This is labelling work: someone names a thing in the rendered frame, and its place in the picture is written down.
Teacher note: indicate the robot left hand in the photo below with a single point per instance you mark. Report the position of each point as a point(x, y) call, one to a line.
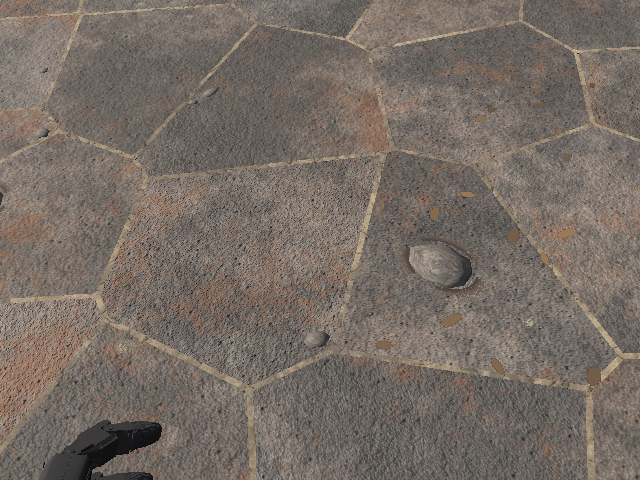
point(99, 444)

